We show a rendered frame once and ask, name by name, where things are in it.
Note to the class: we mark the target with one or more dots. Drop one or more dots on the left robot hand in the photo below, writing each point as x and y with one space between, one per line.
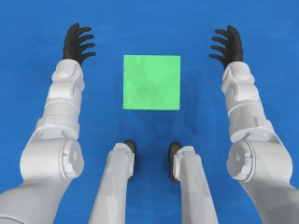
72 49

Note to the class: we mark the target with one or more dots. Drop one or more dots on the left robot thigh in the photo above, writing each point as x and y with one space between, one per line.
110 201

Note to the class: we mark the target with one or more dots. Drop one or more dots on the right robot foot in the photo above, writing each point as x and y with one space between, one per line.
172 150

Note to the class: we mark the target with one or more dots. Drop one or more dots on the carton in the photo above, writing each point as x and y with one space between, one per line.
151 82

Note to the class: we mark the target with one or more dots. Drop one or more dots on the right robot upper arm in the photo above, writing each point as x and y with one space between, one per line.
264 170

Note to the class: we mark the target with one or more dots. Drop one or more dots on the right robot hand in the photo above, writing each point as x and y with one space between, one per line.
233 51

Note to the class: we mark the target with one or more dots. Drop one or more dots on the left robot upper arm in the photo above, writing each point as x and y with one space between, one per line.
47 167

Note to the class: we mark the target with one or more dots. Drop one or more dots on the left robot forearm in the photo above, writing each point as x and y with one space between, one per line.
62 107

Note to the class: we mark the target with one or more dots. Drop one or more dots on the right robot forearm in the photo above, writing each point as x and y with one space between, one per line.
244 106

